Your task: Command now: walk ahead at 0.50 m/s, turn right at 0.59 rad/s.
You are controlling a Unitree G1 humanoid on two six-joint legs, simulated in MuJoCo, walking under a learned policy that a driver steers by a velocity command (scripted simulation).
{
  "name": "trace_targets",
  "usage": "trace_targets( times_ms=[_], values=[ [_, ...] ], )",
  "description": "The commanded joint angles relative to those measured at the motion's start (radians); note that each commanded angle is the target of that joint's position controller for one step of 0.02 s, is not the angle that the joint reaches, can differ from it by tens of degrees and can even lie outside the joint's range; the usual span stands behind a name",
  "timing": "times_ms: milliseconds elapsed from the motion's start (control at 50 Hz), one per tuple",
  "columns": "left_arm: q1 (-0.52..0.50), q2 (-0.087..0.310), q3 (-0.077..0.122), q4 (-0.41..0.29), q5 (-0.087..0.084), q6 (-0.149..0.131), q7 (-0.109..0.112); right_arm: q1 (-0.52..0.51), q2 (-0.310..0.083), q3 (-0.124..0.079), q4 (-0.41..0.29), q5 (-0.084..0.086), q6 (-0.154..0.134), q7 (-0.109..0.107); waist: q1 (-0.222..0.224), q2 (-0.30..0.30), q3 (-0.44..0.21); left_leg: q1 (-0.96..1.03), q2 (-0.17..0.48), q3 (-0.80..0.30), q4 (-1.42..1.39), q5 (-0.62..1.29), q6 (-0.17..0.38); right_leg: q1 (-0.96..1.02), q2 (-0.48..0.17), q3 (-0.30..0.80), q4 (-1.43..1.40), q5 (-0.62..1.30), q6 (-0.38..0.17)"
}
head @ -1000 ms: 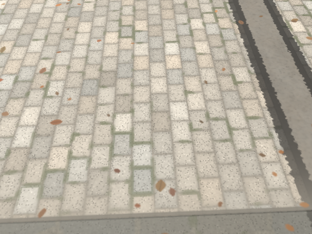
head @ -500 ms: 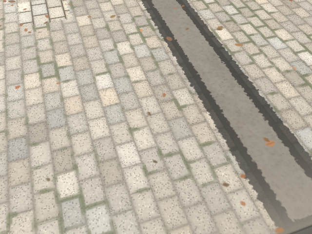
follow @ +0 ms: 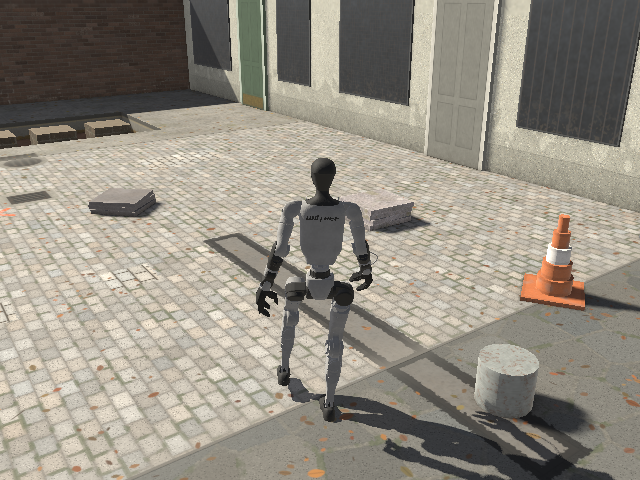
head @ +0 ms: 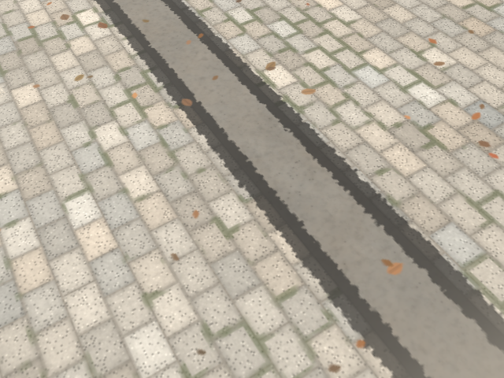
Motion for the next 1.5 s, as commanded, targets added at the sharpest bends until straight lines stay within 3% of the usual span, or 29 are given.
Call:
trace_targets(
  times_ms=[20,120,180,200,220,240,260,280,320,420,540,640,700,720,740,760,800,820,960,1140,1180,1200,1220,1240,1280,1320,1360,1400,1500],
  values=[
    [0.082,0.147,0.028,-0.041,0.004,-0.008,0.007,-0.117,-0.069,-0.006,-0.099,0.004,-0.011,0.005,0.02,-0.091,0.001,-0.056,-0.052,0.036,-0.088,0.071,0.002,0.06,-0.257,0.222,-0.034,0.43,-0.094],
    [0.102,0.169,0.03,-0.051,0.017,-0.007,0.023,-0.186,-0.086,0.006,-0.154,0.015,-0.032,0.01,0.025,-0.115,0.01,0.024,-0.098,0.031,-0.258,0.05,0.042,0.132,-0.287,0.272,0.038,0.532,-0.077],
    [0.053,0.173,0.026,-0.048,0.014,-0.019,0.024,0.071,-0.123,-0.011,-0.071,0.008,-0.056,-0.009,-0.082,-0.105,-0.074,0.386,-0.172,0.082,-0.378,0.05,0.109,0.095,-0.241,0.196,0.248,0.869,0.001],
    [0.047,0.163,0.022,-0.044,0.005,-0.028,0.019,0.204,-0.138,-0.017,-0.035,0.0,-0.073,-0.02,-0.147,-0.089,-0.143,0.575,-0.123,0.055,-0.425,0.178,0.137,0.028,-0.191,0.155,0.425,0.809,0.028],
    [0.073,0.1,0.005,-0.074,-0.003,-0.035,0.02,0.355,-0.205,-0.027,-0.018,-0.018,-0.082,-0.032,-0.177,0.024,-0.284,0.817,0.114,-0.175,-0.356,0.449,0.186,-0.129,-0.123,0.099,0.706,0.393,0.055],
    [0.282,0.05,0.003,-0.039,-0.045,-0.022,0.024,0.366,-0.28,-0.052,0.01,-0.008,-0.068,-0.02,-0.089,0.279,-0.417,1.007,0.348,-0.571,-0.385,0.81,0.388,-0.36,0.055,0.037,1.023,-0.38,0.101],
    [0.237,0.124,0.008,-0.016,0.007,-0.011,0.031,0.3,-0.197,-0.04,-0.009,0.036,-0.053,-0.009,-0.073,0.074,-0.343,0.878,0.284,-0.576,-0.435,0.709,0.373,-0.394,-0.012,0.092,1.07,-0.301,0.089],
    [0.112,0.115,0.006,-0.038,0.021,-0.008,0.026,0.191,-0.118,-0.016,-0.018,0.045,-0.054,-0.007,-0.058,0.017,-0.188,0.743,0.224,-0.414,-0.458,0.691,0.349,-0.423,-0.054,0.066,1.033,-0.229,0.101],
    [-0.005,0.108,-0.001,-0.075,0.039,0.003,0.013,0.155,-0.067,0.004,-0.005,0.044,-0.056,-0.006,-0.051,0.011,-0.103,0.635,0.121,-0.266,-0.506,0.734,0.303,-0.441,-0.122,0.014,0.925,-0.181,0.117],
    [-0.033,0.07,-0.02,-0.102,0.034,0.043,0.009,0.2,-0.155,-0.019,0.03,0.035,-0.047,-0.007,-0.014,0.052,-0.138,0.508,0.053,-0.185,-0.525,0.806,0.3,-0.353,-0.124,-0.044,0.768,-0.151,0.164],
    [-0.199,0.083,-0.028,-0.154,0.024,0.077,0.024,0.24,-0.177,-0.041,0.014,0.027,0.008,-0.013,-0.057,0.081,-0.112,0.408,0.019,-0.281,-0.572,0.198,0.273,-0.354,-0.129,-0.044,0.617,-0.107,0.172],
    [-0.244,0.08,-0.038,-0.183,0.005,0.068,0.044,0.24,-0.186,-0.06,-0.006,0.016,0.045,-0.014,-0.084,0.111,-0.069,0.407,0.011,-0.405,-0.546,0.029,0.263,-0.306,-0.096,-0.035,0.444,-0.173,0.16],
    [-0.137,0.081,-0.038,-0.168,-0.002,0.042,0.06,0.186,-0.176,-0.062,-0.025,0.029,0.059,-0.017,-0.025,0.097,-0.068,0.37,-0.036,-0.439,-0.467,0.039,0.187,-0.123,-0.095,-0.026,0.109,-0.066,0.131],
    [-0.127,0.143,-0.025,-0.171,0.012,0.033,0.07,0.198,-0.132,-0.051,-0.039,0.038,0.058,-0.019,-0.041,0.0,-0.076,0.303,-0.098,-0.382,-0.372,-0.109,0.132,-0.045,-0.228,0.094,-0.011,-0.081,0.102],
    [-0.191,0.248,-0.006,-0.201,0.027,0.037,0.073,0.238,-0.056,-0.034,-0.069,0.057,0.053,-0.019,-0.094,-0.257,-0.078,0.144,-0.265,-0.15,-0.157,-0.388,0.072,0.013,-0.489,0.376,-0.083,0.041,-0.001],
    [-0.21,0.23,-0.002,-0.206,0.03,0.045,0.063,0.247,-0.156,-0.058,-0.048,0.022,0.056,-0.029,-0.086,-0.192,-0.068,0.145,-0.251,-0.052,0.068,-0.501,0.057,-0.1,-0.563,0.387,-0.044,0.233,-0.099],
    [-0.259,0.117,-0.03,-0.224,0.017,0.046,0.053,0.259,-0.17,-0.07,-0.021,0.015,0.067,-0.023,-0.125,-0.092,-0.037,0.186,-0.193,-0.052,0.233,-0.406,0.045,-0.156,-0.46,0.214,-0.01,0.337,-0.089],
    [-0.284,0.107,-0.034,-0.236,0.019,0.046,0.052,0.263,-0.163,-0.07,-0.016,0.013,0.078,-0.018,-0.133,-0.119,-0.036,0.174,-0.19,-0.038,0.277,-0.357,0.036,-0.141,-0.402,0.132,0.0,0.347,-0.056],
    [-0.146,0.154,-0.01,-0.216,0.025,0.048,0.05,0.142,-0.134,-0.05,-0.071,0.028,0.106,0.02,-0.044,-0.184,-0.076,0.121,-0.16,0.012,0.171,-0.334,-0.015,0.052,-0.412,0.019,0.056,0.478,-0.077],
    [-0.171,0.218,0.022,-0.215,0.025,0.061,0.018,0.121,-0.116,-0.03,-0.122,0.044,0.097,0.029,-0.057,-0.217,-0.099,0.418,-0.156,0.123,-0.26,-0.301,0.063,-0.059,-0.447,-0.083,0.162,0.391,-0.028],
    [-0.14,0.201,0.022,-0.202,0.018,0.07,0.016,0.178,-0.149,-0.037,-0.105,0.022,0.075,0.012,-0.094,-0.081,-0.101,0.603,-0.13,0.022,-0.528,-0.107,0.095,-0.213,-0.396,-0.171,0.339,0.17,0.083],
    [-0.096,0.113,0.003,-0.229,0.036,0.08,0.009,0.187,-0.259,-0.055,-0.121,0.015,0.06,0.0,-0.06,0.212,-0.094,0.716,0.157,-0.35,-0.584,0.103,0.152,-0.463,-0.274,-0.261,0.612,-0.323,0.163],
    [-0.223,0.115,-0.007,-0.29,0.035,0.099,0.03,0.252,-0.352,-0.086,-0.119,0.023,0.058,0.0,-0.138,0.241,-0.052,0.594,0.272,-0.475,-0.555,0.369,0.304,-0.559,-0.163,-0.135,0.729,-0.431,0.175],
    [-0.236,0.143,-0.001,-0.282,0.027,0.108,0.033,0.25,-0.294,-0.074,-0.108,0.028,0.06,-0.002,-0.119,0.116,-0.028,0.591,0.219,-0.394,-0.55,0.362,0.325,-0.562,-0.196,-0.071,0.806,-0.368,0.175],
    [-0.194,0.158,0.007,-0.246,0.01,0.097,0.024,0.115,-0.218,-0.05,-0.13,0.032,0.066,-0.011,-0.051,0.087,0.003,0.552,0.083,-0.266,-0.559,0.254,0.263,-0.537,-0.205,-0.045,0.788,-0.207,0.171],
    [-0.142,0.17,0.013,-0.214,0.028,0.096,0.013,0.097,-0.181,-0.037,-0.139,0.04,0.061,-0.018,-0.044,0.1,-0.059,0.588,0.04,-0.209,-0.545,0.36,0.253,-0.498,-0.189,-0.065,0.823,-0.14,0.18],
    [-0.138,0.16,0.011,-0.21,0.032,0.098,-0.001,0.157,-0.176,-0.034,-0.118,0.039,0.053,-0.014,-0.061,0.074,-0.1,0.621,0.032,-0.232,-0.598,0.088,0.26,-0.494,-0.19,-0.073,0.805,-0.108,0.185],
    [-0.18,0.153,0.009,-0.215,0.037,0.1,-0.014,0.199,-0.172,-0.032,-0.096,0.031,0.046,-0.011,-0.087,0.094,-0.05,0.637,0.035,-0.295,-0.678,-0.261,0.268,-0.549,-0.196,-0.074,0.74,-0.084,0.183],
    [-0.235,0.131,0.003,-0.209,0.04,0.069,-0.027,0.276,-0.183,-0.029,-0.045,0.021,0.012,-0.015,-0.113,0.076,0.015,0.672,0.067,-0.34,-0.733,-0.331,0.283,-0.575,-0.196,-0.077,0.556,-0.053,0.174]
  ],
)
